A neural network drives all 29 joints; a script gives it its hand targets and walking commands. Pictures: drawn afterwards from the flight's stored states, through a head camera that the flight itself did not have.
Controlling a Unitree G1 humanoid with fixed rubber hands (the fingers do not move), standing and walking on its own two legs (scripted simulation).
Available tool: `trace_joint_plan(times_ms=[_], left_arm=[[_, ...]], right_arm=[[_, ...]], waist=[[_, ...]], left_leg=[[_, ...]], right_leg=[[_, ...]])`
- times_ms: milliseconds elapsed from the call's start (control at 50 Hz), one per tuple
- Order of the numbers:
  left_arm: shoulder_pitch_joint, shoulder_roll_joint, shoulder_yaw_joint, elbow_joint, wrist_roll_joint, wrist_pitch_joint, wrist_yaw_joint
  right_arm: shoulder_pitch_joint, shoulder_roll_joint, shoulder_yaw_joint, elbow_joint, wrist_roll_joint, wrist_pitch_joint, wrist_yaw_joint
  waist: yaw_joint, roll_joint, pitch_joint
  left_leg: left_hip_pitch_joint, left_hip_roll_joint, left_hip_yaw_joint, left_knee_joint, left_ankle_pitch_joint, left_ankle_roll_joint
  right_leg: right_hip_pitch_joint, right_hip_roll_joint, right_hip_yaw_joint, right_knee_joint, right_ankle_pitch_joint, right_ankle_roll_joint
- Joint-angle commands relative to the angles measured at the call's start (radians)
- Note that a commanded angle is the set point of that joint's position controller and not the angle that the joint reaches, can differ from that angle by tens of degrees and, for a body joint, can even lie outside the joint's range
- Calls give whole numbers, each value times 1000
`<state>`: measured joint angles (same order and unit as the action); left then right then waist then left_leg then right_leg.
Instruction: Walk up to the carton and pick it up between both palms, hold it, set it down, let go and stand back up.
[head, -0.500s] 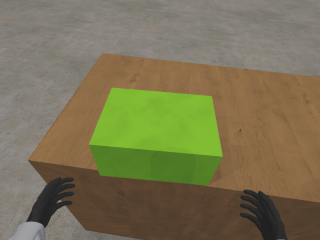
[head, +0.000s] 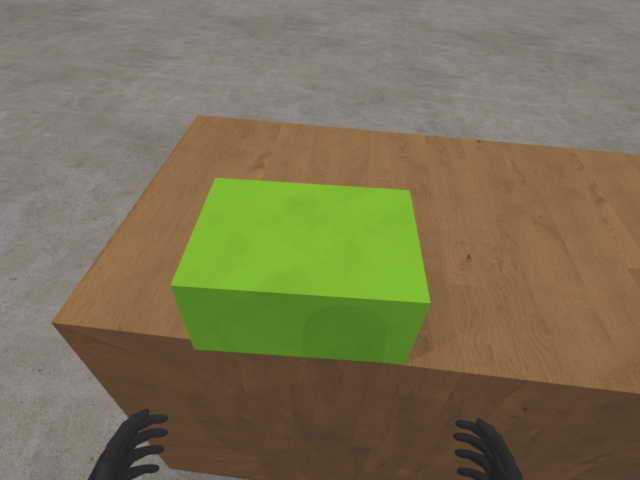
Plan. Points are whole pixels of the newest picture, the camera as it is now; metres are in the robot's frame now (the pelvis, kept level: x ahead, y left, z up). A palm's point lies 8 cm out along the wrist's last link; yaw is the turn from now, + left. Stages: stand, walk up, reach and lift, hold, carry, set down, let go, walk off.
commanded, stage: set down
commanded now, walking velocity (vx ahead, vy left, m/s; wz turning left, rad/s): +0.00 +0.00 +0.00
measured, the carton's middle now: (306, 266) +0.42 +0.04 +0.04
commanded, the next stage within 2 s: let go in 0.18 s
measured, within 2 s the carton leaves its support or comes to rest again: neither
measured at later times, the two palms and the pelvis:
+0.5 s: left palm out of the picture +0.16 +0.22 -0.08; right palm out of the picture +0.14 -0.23 -0.08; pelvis -0.01 +0.00 +0.00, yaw -1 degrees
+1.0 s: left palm out of the picture +0.07 +0.26 -0.11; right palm out of the picture +0.07 -0.24 -0.13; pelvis -0.01 +0.00 -0.01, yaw +3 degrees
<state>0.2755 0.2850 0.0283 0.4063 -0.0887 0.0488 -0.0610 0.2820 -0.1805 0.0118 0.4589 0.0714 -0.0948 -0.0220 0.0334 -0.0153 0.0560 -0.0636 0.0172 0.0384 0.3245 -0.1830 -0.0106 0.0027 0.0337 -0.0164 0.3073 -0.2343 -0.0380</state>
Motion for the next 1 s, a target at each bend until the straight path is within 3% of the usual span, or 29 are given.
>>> trace_joint_plan(times_ms=[0, 160, 260, 400, 680, 700, 720, 740, 760, 820, 840, 900, 980], left_arm=[[-89, 106, 40, -56, 30, -10, 15], [-157, 63, 30, 36, 82, 33, 35], [-183, 29, -3, 22, 95, 39, 64], [-167, 29, 14, 50, 95, 42, 78], [-189, 19, 8, 27, 99, 61, 80], [-164, -1, -2, 16, 65, 46, 77], [-83, 80, 32, 135, 187, -22, 63], [-45, 93, 44, 139, 186, -41, 58], [-34, 77, 39, 148, 177, -60, 52], [-62, 47, 26, 185, 153, -87, 48], [-69, 39, 23, 191, 144, -91, 50], [-47, 38, 19, 231, 130, -94, 54], [-17, 48, 20, 285, 129, -89, 64]], right_arm=[[-83, -73, -31, -19, -30, -45, -1], [-158, -61, -39, 121, -73, -63, 5], [-192, -95, -79, 186, -98, -102, 31], [-191, -107, -63, 184, -90, -108, 49], [-177, -114, -63, 154, -86, -93, 54], [-169, -142, -100, 56, -81, -101, 47], [-37, -159, -69, 265, -138, 3, 33], [11, -144, -73, 240, -148, 43, 34], [-15, -146, -70, 225, -141, 55, 34], [-11, -154, -69, 233, -107, 52, 44], [-21, -155, -68, 239, -106, 49, 47], [-18, -154, -67, 258, -115, 49, 49], [24, -157, -64, 304, -119, 60, 44]], waist=[[-9, 20, -21], [-20, 33, -26], [-43, 48, -59], [-32, -3, -64], [-38, 8, -47], [17, -39, -80], [-27, 125, 79], [-19, 90, 69], [-3, 75, 35], [-25, 15, -124], [-19, 6, -159], [-20, 6, -172], [-25, 7, -116]], left_leg=[[162, -10, 0, 19, 243, -6], [145, -7, 9, 34, 190, -7], [154, 13, 2, 47, 189, -13], [140, -8, 9, 48, 182, -2], [149, -6, 16, 38, 125, 3], [71, -31, 31, 78, 120, -15], [-214, 106, -106, 46, 204, 5], [-308, 114, -123, 37, 126, 12], [-254, 100, -111, 58, 148, 10], [-202, 74, -112, 102, 156, 16], [-177, 72, -113, 114, 177, 15], [-155, 72, -120, 140, 220, 24], [-167, 69, -130, 137, 192, 27]], right_leg=[[-249, -53, 24, -93, 139, 35], [-270, -48, 5, -68, 91, 29], [-290, -29, -17, -35, 83, 14], [-263, -40, 7, -38, 160, 29], [-298, -47, 18, -40, 149, 29], [-260, -42, 13, -6, 116, 35], [-201, -100, 81, 18, 33, 38], [-110, -122, 108, 6, 2, 30], [-139, -125, 111, 36, 81, 28], [-93, -125, 96, 70, 181, 11], [-93, -127, 91, 82, 221, 7], [-120, -125, 74, 93, 246, 3], [-172, -129, 68, 80, 181, -3]])
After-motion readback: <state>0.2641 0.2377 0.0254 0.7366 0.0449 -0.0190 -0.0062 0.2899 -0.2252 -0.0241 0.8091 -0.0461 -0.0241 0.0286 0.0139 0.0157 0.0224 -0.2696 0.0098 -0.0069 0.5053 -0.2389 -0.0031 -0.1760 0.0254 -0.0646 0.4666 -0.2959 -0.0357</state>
